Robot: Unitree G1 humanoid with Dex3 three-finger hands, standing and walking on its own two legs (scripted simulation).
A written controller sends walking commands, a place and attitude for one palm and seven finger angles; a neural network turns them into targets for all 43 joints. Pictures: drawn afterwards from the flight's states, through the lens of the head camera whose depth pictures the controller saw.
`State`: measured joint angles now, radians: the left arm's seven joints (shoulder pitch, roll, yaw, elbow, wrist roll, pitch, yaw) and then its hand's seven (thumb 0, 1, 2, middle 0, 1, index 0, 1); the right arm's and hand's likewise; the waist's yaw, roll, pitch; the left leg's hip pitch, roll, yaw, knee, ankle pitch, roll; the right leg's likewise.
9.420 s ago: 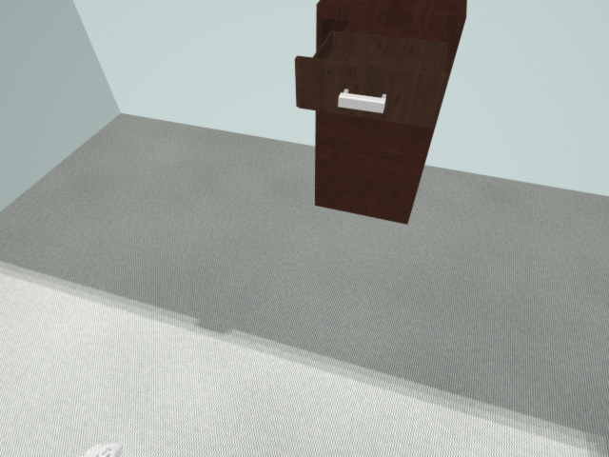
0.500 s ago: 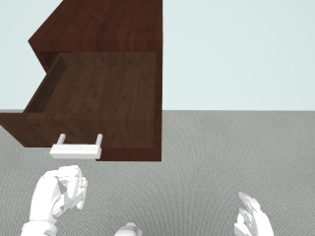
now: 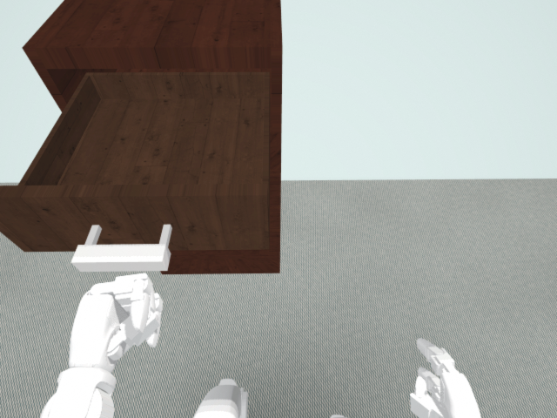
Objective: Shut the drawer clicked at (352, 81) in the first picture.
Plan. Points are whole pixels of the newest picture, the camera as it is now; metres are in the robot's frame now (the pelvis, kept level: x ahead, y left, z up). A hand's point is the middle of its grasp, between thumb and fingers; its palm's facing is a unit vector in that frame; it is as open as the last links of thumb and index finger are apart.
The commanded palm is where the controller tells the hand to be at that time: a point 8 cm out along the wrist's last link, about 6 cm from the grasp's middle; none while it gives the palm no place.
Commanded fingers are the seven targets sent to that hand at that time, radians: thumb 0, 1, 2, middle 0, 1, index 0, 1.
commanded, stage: bring the fist close to the handle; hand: left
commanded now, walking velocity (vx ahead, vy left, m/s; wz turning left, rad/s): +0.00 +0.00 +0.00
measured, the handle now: (127, 244) +0.34 +0.23 +0.06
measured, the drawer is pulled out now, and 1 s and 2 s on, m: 0.29 0.27 0.13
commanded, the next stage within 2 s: push the drawer shut in 0.22 s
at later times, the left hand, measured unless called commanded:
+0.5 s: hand (153, 313) +0.24 +0.17 +0.06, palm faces +0.04 -1.00 -0.05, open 3.3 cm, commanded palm +0.23 +0.23 +0.06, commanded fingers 0.00 0.90 0.90 -1.40 -1.60 -1.40 -1.60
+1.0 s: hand (155, 278) +0.29 +0.18 +0.06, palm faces +0.03 -1.00 -0.04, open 2.8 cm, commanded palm +0.29 +0.23 +0.06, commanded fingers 0.00 0.90 0.90 -1.40 -1.60 -1.40 -1.60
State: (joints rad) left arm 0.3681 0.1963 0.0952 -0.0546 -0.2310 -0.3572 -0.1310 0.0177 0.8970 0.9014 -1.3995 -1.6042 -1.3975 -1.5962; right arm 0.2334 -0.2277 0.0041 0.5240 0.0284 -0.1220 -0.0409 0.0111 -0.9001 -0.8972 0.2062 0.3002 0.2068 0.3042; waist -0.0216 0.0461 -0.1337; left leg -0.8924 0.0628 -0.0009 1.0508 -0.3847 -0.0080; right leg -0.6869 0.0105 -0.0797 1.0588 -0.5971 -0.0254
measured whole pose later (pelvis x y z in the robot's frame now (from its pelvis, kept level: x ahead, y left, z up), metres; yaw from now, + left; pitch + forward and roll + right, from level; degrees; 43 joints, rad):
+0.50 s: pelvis -0.01 +0.00 +0.00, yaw +0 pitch +13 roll -2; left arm 0.30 0.22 0.11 0.01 -0.23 -0.37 -0.13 0.02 0.89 0.90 -1.40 -1.60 -1.40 -1.60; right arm 0.23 -0.23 0.02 0.52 0.03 -0.11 -0.05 0.01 -0.90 -0.90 0.21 0.30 0.21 0.30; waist -0.02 0.05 -0.14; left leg -0.91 0.07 -0.02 1.07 -0.38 -0.02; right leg -0.71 0.02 -0.09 1.08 -0.60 -0.03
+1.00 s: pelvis -0.01 +0.00 +0.00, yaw +0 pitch +13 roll -2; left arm 0.00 0.23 0.13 0.25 -0.22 -0.35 -0.14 -0.06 0.79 0.93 -1.40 -1.60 -1.40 -1.60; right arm 0.22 -0.24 0.02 0.60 0.04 -0.10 -0.06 0.01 -0.90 -0.90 0.21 0.30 0.21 0.30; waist -0.02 0.05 -0.11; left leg -0.92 0.06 -0.01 1.04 -0.35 0.00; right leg -0.71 0.01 -0.09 1.05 -0.57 -0.02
